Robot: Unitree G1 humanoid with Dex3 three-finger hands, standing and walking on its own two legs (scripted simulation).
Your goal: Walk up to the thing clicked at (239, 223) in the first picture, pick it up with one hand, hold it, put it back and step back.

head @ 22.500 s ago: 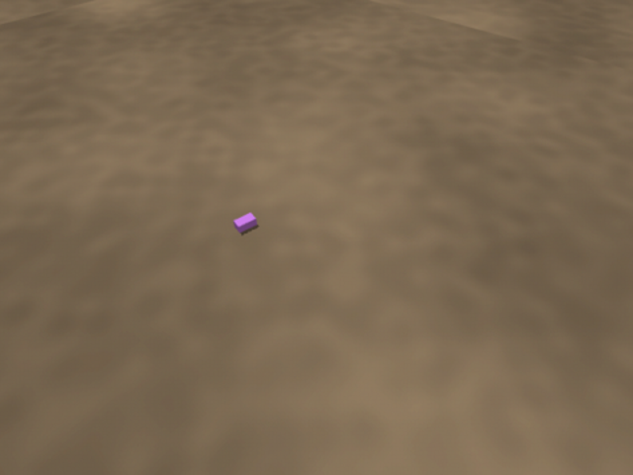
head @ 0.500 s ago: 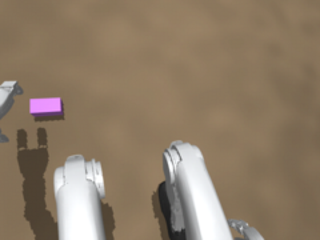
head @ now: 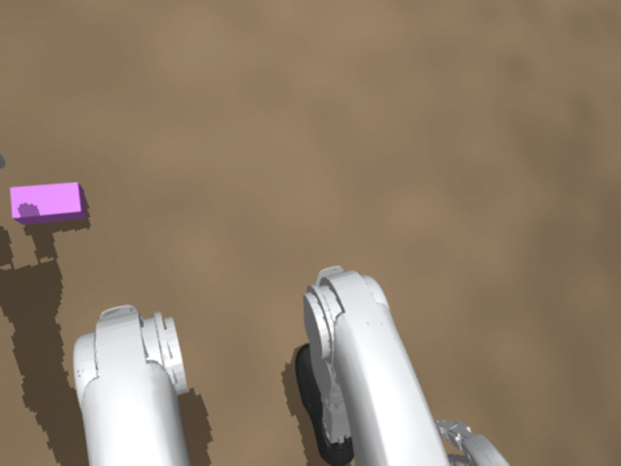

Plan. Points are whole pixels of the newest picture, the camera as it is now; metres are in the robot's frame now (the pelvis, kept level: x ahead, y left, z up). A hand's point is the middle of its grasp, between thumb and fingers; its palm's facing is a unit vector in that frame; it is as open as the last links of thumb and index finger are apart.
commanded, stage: rise first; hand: left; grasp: from above
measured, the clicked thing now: (50, 203) +0.50 +0.29 -0.30
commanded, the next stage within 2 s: approach in 1.62 s
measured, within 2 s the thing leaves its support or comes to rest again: neither
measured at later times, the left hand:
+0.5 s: hand out of the picture +0.45 +0.34 -0.19, palm faces -0.45 -0.08 -0.89, open 13.2 cm
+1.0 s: hand out of the picture +0.45 +0.34 -0.19, palm faces -0.45 -0.08 -0.89, open 13.1 cm
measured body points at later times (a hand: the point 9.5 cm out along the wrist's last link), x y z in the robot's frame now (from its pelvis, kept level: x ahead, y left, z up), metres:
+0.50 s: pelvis +0.00 +0.00 +0.00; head +0.25 +0.10 +0.36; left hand +0.47 +0.34 -0.14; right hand +0.06 -0.27 -0.10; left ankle +0.07 +0.14 -0.29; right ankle +0.10 -0.13 -0.29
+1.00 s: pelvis +0.00 +0.01 +0.00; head +0.25 +0.11 +0.36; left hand +0.47 +0.35 -0.14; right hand +0.05 -0.26 -0.09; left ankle +0.07 +0.14 -0.29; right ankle +0.10 -0.13 -0.29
